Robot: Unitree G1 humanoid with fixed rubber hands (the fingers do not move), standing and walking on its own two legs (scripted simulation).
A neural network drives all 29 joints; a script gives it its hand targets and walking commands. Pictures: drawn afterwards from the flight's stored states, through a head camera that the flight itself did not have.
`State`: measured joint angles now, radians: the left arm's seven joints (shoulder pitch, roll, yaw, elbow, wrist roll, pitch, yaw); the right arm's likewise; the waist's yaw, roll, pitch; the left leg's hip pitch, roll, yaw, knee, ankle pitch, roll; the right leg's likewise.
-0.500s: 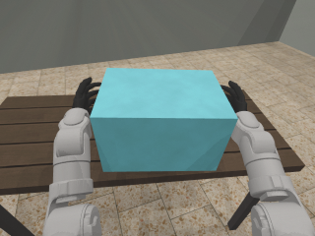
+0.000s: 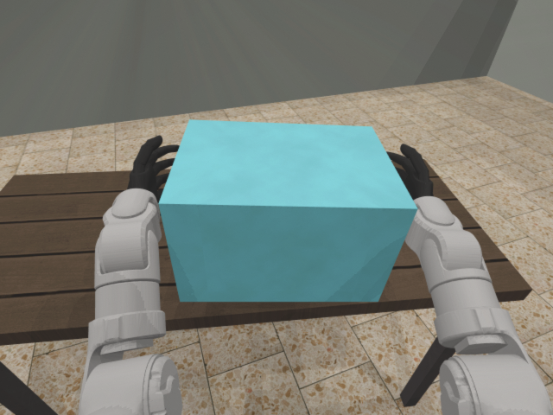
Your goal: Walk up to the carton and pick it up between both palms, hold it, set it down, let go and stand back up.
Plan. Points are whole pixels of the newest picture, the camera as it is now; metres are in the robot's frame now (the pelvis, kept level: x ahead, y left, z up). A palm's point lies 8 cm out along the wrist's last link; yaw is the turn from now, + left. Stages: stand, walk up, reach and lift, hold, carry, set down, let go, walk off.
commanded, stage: hold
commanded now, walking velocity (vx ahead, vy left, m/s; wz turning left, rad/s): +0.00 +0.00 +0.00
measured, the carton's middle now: (281, 208) +0.37 +0.00 +0.15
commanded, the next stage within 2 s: none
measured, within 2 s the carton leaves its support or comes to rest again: neither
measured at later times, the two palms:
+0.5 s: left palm (147, 193) +0.36 +0.19 +0.19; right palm (415, 203) +0.35 -0.19 +0.18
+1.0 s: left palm (142, 194) +0.36 +0.20 +0.19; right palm (408, 197) +0.36 -0.18 +0.18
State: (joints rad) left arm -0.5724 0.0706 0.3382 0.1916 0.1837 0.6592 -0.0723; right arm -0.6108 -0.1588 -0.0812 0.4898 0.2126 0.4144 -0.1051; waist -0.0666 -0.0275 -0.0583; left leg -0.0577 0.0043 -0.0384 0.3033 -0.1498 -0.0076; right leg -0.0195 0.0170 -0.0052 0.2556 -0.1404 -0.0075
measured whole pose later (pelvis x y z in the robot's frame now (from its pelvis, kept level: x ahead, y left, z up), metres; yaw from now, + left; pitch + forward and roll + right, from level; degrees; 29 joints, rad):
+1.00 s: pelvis +0.00 +0.00 +0.00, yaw +0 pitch -3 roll -1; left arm -0.59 0.09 0.33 0.24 0.16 0.63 -0.06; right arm -0.63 -0.15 -0.09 0.51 0.18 0.40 -0.10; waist -0.05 -0.03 -0.08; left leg -0.10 0.00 -0.03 0.31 -0.15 0.00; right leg -0.07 0.02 0.00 0.27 -0.14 -0.01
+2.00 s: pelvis +0.00 +0.00 +0.00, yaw +0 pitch -4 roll -1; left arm -0.57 0.09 0.32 0.21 0.16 0.63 -0.05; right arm -0.62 -0.16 -0.08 0.49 0.21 0.40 -0.11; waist -0.07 -0.03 -0.07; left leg -0.10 0.00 -0.04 0.32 -0.15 0.00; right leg -0.05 0.01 -0.01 0.26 -0.14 -0.01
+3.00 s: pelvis +0.00 +0.00 +0.00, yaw +0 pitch -4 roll -1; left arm -0.56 0.08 0.32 0.19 0.16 0.64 -0.05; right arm -0.61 -0.16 -0.08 0.48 0.21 0.41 -0.11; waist -0.07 -0.03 -0.07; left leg -0.09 0.00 -0.04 0.32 -0.16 0.00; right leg -0.04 0.02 -0.01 0.26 -0.15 0.00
